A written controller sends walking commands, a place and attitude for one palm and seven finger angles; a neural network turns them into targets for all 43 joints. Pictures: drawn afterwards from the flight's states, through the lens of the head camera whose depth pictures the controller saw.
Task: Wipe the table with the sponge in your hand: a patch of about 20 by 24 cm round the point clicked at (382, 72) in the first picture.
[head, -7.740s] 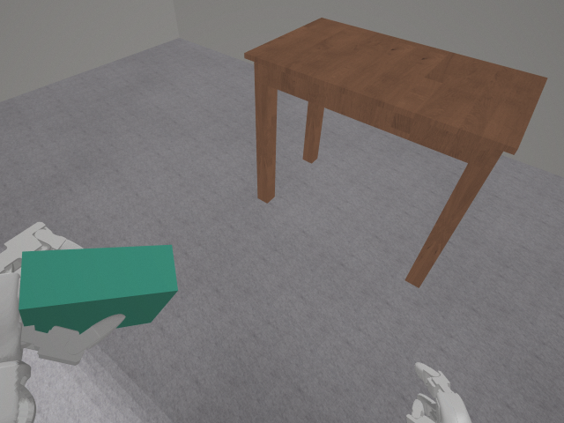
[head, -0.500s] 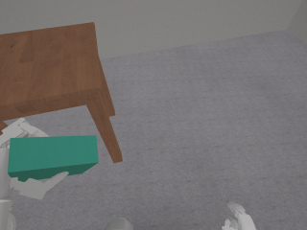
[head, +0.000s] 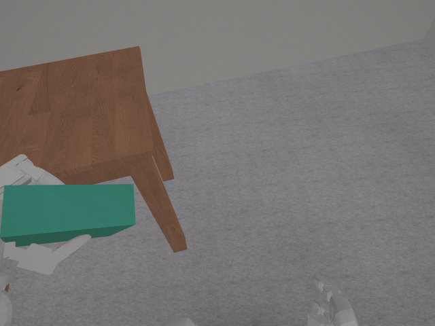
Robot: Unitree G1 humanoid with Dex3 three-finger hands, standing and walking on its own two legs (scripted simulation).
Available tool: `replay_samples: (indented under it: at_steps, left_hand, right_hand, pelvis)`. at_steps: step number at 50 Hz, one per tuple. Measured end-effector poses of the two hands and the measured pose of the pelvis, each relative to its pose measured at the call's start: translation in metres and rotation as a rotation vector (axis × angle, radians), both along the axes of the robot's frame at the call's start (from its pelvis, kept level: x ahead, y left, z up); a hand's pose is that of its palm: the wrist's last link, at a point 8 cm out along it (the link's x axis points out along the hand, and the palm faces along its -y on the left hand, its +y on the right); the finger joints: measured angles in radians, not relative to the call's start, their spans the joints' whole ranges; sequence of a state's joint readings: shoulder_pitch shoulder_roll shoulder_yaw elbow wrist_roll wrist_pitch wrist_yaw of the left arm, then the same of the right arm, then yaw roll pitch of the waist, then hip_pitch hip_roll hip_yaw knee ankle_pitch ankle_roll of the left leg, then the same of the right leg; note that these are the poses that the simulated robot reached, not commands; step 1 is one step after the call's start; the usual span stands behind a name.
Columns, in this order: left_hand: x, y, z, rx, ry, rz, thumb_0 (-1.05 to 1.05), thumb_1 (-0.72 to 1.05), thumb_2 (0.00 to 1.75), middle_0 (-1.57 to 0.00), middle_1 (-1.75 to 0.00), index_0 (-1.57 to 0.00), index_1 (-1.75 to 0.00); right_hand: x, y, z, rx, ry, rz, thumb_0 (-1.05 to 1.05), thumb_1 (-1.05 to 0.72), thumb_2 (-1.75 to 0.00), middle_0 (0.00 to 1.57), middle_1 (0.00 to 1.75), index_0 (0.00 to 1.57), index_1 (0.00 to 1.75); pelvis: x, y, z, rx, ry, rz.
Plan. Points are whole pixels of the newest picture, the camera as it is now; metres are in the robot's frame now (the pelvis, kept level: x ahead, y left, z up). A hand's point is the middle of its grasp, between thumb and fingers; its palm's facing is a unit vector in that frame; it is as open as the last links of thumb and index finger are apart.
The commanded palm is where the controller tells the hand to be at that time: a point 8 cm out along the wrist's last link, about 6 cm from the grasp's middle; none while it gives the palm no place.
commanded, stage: take the last steps up to it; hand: left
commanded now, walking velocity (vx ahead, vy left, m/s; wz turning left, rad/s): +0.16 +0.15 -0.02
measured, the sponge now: (87, 215) +0.24 +0.18 +0.16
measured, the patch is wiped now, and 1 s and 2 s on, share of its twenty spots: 0.00 0.00 0.00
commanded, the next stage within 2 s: come to a stop and stand still in 0.16 s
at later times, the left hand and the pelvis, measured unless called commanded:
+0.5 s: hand (11, 164) +0.30 +0.31 +0.18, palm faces +0.37 -0.82 -0.44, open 9.5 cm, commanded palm +0.23 +0.35 +0.19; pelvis +0.06 +0.07 +0.01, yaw -2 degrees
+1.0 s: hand (40, 209) +0.24 +0.24 +0.18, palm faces +0.32 -0.85 -0.43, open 9.5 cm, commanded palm +0.18 +0.29 +0.19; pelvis +0.01 +0.02 +0.01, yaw -2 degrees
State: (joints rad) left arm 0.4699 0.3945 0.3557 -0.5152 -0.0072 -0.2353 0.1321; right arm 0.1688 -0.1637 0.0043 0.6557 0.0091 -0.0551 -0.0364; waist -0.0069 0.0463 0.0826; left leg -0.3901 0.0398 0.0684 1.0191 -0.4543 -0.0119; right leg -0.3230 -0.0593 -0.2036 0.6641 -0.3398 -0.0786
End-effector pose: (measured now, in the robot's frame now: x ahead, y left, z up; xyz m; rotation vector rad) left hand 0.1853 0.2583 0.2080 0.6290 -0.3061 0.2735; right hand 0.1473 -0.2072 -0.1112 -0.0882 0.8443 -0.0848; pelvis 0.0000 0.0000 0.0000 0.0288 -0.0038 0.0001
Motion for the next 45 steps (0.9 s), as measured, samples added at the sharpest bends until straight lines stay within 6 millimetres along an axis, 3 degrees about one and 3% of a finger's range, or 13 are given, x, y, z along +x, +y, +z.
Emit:
replay_samples:
  at_steps: [6,13,18,23,27,31,36,40,45]
  left_hand:
    - [0.014,0.026,-0.007,-0.017,0.1,0.089,-0.01,-0.43,1.0,-0.81,-1.35,-0.81,-1.35]
    - [0.037,0.04,-0.01,-0.065,0.075,0.036,-0.01,-0.43,1.0,-0.81,-1.35,-0.81,-1.35]
    - [0.061,0.07,-0.005,-0.046,-0.058,-0.027,-0.01,-0.43,1.0,-0.81,-1.35,-0.81,-1.34]
    - [0.08,0.097,-0.009,-0.07,-0.077,-0.002,-0.01,-0.43,1.0,-0.81,-1.35,-0.81,-1.34]
    - [0.075,0.089,-0.006,-0.11,-0.043,-0.028,-0.01,-0.43,1.0,-0.81,-1.35,-0.81,-1.34]
    - [0.063,0.069,0.001,-0.109,-0.016,-0.079,-0.01,-0.43,1.0,-0.81,-1.35,-0.81,-1.34]
    - [0.05,0.059,0.001,-0.052,0.022,-0.027,-0.01,-0.43,1.0,-0.81,-1.35,-0.81,-1.34]
    - [0.04,0.049,-0.008,-0.079,0.061,0.036,-0.01,-0.43,1.0,-0.81,-1.34,-0.81,-1.34]
    - [0.028,0.029,-0.017,-0.149,0.078,0.021,-0.01,-0.43,1.0,-0.81,-1.34,-0.81,-1.34]
  right_hand:
    - [0.016,-0.014,0.015,-0.051,0.046,-0.011,0.01,-0.91,-0.9,0.2,0.3,0.2,0.3]
    - [0.039,-0.017,0.034,-0.169,0.042,-0.009,0.01,-0.91,-0.9,0.2,0.3,0.2,0.3]
    - [0.065,0.005,0.041,-0.224,-0.03,-0.062,0.01,-0.91,-0.9,0.2,0.3,0.2,0.3]
    - [0.079,0.05,0.05,-0.146,-0.07,-0.031,0.01,-0.91,-0.9,0.2,0.3,0.2,0.3]
    - [0.079,0.078,0.056,-0.071,-0.104,0.021,0.01,-0.91,-0.9,0.2,0.3,0.2,0.3]
    - [0.072,0.087,0.053,-0.028,-0.113,0.049,0.01,-0.9,-0.9,0.2,0.3,0.2,0.3]
    - [0.055,0.069,0.036,0.003,-0.099,0.038,0.01,-0.9,-0.9,0.21,0.3,0.21,0.3]
    - [0.034,0.038,0.024,-0.008,-0.065,-0.002,0.01,-0.9,-0.9,0.21,0.3,0.21,0.3]
    - [0.005,-0.004,0.027,-0.093,-0.018,-0.059,0.01,-0.91,-0.9,0.2,0.3,0.2,0.3]
  pelvis:
    - [0.019,0.008,0.016,0.028,0.021,-0.013]
    - [0.042,0.034,0.018,0.03,0.022,-0.007]
    - [0.062,0.064,0.002,-0.009,0.012,-0.017]
    - [0.063,0.071,0.007,-0.019,0.002,-0.027]
    - [0.061,0.072,0.013,-0.043,0.007,-0.047]
    - [0.056,0.068,0.015,-0.054,0.009,-0.058]
    - [0.044,0.051,0.009,-0.036,0.004,-0.064]
    - [0.033,0.037,0.007,-0.041,-0.017,-0.058]
    - [0.025,0.027,0.011,-0.009,-0.011,-0.059]
